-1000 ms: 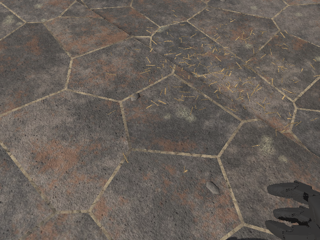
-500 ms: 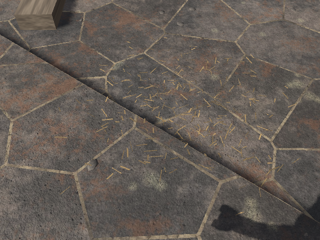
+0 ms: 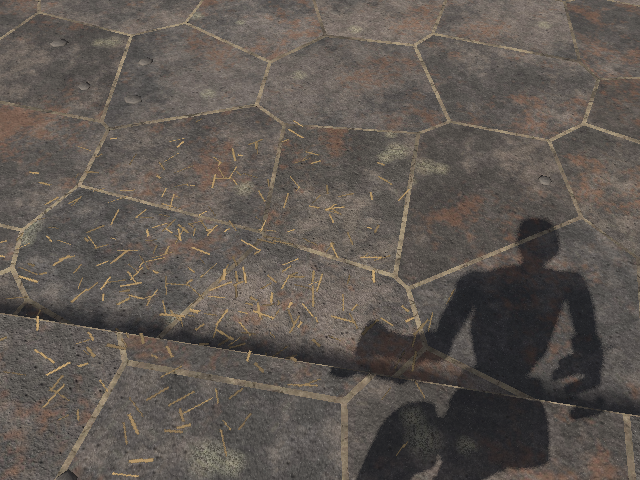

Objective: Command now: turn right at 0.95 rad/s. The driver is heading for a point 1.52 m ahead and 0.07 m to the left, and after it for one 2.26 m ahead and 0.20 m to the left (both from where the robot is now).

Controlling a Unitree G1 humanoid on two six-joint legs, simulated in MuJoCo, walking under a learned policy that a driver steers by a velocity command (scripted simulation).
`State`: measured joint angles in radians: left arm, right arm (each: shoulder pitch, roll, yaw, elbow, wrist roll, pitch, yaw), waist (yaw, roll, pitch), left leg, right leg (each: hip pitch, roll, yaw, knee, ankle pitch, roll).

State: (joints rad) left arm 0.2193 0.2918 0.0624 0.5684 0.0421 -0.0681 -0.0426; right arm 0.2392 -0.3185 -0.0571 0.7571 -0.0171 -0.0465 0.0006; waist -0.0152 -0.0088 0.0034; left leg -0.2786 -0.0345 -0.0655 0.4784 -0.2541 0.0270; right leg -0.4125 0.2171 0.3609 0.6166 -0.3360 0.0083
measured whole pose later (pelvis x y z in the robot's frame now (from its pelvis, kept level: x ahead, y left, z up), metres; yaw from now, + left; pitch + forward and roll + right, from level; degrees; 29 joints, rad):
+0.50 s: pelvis +0.04 +0.01 +0.00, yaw -16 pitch +3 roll -1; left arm 0.15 0.30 0.03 0.70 0.00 -0.04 -0.06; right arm 0.28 -0.31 -0.10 0.72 -0.04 -0.05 0.02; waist -0.05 -0.01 0.01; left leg -0.13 0.06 0.19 0.41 -0.32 0.01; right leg -0.25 0.00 -0.04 0.43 -0.19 -0.02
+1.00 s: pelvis +0.07 +0.01 -0.01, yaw -18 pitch +1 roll +0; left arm 0.23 0.31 0.07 0.67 0.04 -0.07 -0.02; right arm 0.26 -0.29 -0.04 0.73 -0.03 -0.10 0.01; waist -0.01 0.00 -0.02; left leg -0.19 0.04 0.08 0.56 -0.40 0.06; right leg -0.26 0.02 0.01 0.61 -0.40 -0.08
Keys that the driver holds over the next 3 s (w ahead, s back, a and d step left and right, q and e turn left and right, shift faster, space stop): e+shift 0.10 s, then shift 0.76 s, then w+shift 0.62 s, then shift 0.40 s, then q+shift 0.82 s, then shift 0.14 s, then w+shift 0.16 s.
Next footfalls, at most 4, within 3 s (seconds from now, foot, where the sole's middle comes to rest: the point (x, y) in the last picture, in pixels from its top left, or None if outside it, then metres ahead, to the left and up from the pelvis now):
0.46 right None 0.04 -0.11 -0.77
1.48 left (332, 445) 0.55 -0.01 -0.77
1.92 right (431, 407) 0.63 -0.22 -0.77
2.20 left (310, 379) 0.70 0.04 -0.77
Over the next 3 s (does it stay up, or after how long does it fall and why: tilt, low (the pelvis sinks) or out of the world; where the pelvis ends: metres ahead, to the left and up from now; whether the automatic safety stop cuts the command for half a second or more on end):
stays up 0.73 -0.06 -0.14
